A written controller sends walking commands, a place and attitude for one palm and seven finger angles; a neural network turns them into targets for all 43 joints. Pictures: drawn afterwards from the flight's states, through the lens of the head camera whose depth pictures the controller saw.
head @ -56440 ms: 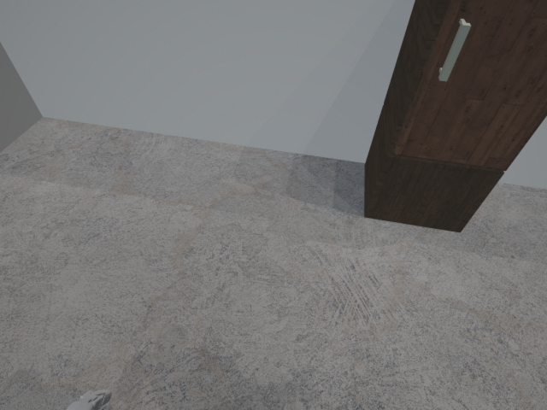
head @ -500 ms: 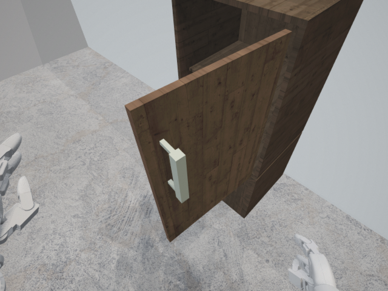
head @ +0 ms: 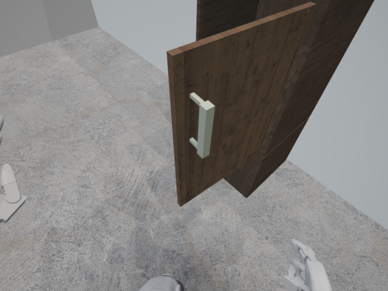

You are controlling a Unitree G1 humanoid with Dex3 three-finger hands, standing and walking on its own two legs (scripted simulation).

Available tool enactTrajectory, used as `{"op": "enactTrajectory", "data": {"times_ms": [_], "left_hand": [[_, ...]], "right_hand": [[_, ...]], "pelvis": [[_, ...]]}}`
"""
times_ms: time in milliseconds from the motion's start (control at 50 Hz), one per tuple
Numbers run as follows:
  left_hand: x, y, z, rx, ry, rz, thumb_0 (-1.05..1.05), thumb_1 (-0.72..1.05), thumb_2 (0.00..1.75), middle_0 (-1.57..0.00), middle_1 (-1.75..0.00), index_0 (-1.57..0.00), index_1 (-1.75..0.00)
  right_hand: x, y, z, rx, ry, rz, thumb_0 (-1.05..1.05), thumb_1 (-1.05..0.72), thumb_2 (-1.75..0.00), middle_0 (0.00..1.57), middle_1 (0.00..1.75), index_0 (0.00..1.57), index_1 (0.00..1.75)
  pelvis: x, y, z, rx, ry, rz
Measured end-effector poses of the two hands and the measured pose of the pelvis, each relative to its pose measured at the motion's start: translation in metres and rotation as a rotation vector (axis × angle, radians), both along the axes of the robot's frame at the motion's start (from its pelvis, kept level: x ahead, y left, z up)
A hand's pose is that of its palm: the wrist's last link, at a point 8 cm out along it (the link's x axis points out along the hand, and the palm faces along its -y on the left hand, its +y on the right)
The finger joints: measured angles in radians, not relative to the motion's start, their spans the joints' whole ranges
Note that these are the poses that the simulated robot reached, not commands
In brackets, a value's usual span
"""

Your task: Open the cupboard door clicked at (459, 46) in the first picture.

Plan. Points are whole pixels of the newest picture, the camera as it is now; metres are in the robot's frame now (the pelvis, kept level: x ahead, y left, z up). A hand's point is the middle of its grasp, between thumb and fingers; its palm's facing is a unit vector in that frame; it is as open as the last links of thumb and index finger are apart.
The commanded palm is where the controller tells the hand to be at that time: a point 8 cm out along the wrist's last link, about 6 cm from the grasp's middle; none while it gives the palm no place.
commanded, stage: step back with the hand held close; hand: left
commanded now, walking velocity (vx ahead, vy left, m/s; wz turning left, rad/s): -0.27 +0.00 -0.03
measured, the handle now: (199, 126) +0.44 +0.03 +0.09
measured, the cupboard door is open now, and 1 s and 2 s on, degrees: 84 84 84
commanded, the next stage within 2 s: stop stepping back and stand still in 0.22 s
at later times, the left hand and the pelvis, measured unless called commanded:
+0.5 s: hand out of the picture +0.10 +0.24 +0.19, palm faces +0.34 -0.82 -0.46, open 7.4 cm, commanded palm +0.03 +0.29 +0.19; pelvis -0.13 +0.00 +0.01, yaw -3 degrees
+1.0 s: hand out of the picture +0.01 +0.20 +0.18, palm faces +0.30 -0.82 -0.50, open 7.4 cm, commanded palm -0.03 +0.26 +0.19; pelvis -0.20 -0.03 +0.01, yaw -6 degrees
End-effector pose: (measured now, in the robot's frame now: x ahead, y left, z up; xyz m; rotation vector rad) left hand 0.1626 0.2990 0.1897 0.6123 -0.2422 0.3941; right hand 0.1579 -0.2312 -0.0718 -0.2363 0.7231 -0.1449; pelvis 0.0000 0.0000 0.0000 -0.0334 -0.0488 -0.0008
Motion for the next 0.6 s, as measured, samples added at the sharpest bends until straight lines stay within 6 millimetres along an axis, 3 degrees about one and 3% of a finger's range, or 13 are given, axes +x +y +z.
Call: {"op": "enactTrajectory", "data": {"times_ms": [120,200,320,460,540,600], "left_hand": [[-0.036,-0.002,0.000,-0.045,-0.055,0.000,0.01,0.89,0.89,-0.21,-0.30,-0.21,-0.30],[-0.043,0.008,0.000,-0.043,-0.111,-0.038,0.01,0.89,0.89,-0.21,-0.30,-0.21,-0.30],[-0.060,0.020,0.010,-0.018,-0.087,-0.043,0.01,0.89,0.89,-0.21,-0.30,-0.21,-0.30],[-0.092,-0.011,0.015,-0.067,-0.059,-0.126,0.02,0.89,0.89,-0.21,-0.30,-0.21,-0.30],[-0.116,-0.030,0.015,0.003,-0.027,-0.158,0.01,0.89,0.89,-0.21,-0.30,-0.21,-0.30],[-0.130,-0.034,0.019,0.015,-0.003,-0.167,0.01,0.89,0.89,-0.21,-0.30,-0.21,-0.30]], "right_hand": [[-0.030,0.005,-0.004,-0.017,0.049,0.027,0.01,-0.90,-0.90,0.20,0.30,0.20,0.30],[-0.049,0.008,-0.003,-0.062,0.043,0.012,0.01,-0.90,-0.90,0.20,0.30,0.20,0.30],[-0.085,0.018,0.009,-0.018,0.013,-0.020,0.01,-0.90,-0.90,0.20,0.30,0.20,0.30],[-0.127,0.013,0.020,0.007,-0.012,-0.032,0.01,-0.90,-0.90,0.20,0.30,0.20,0.30],[-0.149,-0.002,0.009,0.019,-0.024,-0.027,0.01,-0.90,-0.90,0.20,0.30,0.20,0.30],[-0.173,-0.014,0.002,0.018,0.030,-0.059,0.01,-0.90,-0.90,0.20,0.30,0.20,0.30]], "pelvis": [[-0.024,0.004,0.000,0.021,0.011,-0.003],[-0.045,0.013,-0.005,0.004,0.020,0.014],[-0.078,0.015,0.006,-0.030,0.031,-0.028],[-0.112,0.004,0.015,-0.021,0.086,-0.058],[-0.142,-0.008,0.004,0.039,0.107,-0.080],[-0.150,-0.010,0.008,0.029,0.081,-0.102]]}}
